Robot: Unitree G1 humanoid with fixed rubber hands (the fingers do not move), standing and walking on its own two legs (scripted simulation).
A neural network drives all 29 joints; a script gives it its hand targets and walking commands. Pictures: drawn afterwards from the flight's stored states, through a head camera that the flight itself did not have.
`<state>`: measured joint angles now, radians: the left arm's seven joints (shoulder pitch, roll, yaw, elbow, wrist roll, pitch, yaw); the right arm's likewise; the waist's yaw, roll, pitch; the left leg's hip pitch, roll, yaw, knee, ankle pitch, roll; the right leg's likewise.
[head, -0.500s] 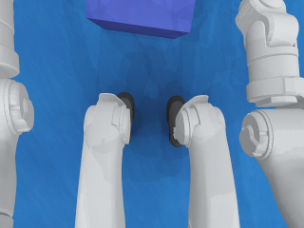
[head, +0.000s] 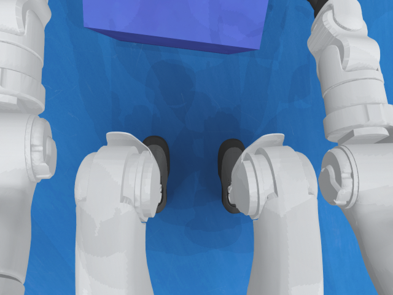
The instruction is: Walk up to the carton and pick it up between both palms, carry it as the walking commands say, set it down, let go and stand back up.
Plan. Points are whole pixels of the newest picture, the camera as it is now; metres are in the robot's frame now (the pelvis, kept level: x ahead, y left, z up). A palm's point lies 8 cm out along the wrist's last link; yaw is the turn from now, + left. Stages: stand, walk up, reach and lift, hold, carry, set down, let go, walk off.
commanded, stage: reach and lift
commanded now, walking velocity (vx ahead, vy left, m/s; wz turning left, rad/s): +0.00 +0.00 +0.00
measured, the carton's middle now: out of the picture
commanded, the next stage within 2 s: none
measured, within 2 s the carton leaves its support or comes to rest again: leaves its support in 1.80 s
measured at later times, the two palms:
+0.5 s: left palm out of the picture +0.53 +0.25 -0.22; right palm out of the picture +0.53 -0.16 -0.21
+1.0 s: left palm out of the picture +0.54 +0.22 -0.22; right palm out of the picture +0.55 -0.11 -0.20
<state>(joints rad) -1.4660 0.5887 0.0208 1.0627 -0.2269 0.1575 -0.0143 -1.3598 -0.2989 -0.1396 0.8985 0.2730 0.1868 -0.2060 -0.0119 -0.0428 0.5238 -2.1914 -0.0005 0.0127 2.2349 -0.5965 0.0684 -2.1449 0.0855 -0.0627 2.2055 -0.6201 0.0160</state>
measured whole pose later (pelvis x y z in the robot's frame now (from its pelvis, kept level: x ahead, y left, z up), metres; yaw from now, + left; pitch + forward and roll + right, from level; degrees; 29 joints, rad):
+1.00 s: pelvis +0.00 +0.00 -0.02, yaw +0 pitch +31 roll -4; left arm -1.52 0.49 -0.05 1.18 -0.24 0.07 0.03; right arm -1.52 -0.23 -0.10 1.14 0.26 0.07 -0.20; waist 0.01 -0.06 0.52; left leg -2.23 0.01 0.02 2.30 -0.61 0.07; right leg -2.18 0.09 -0.07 2.26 -0.63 0.01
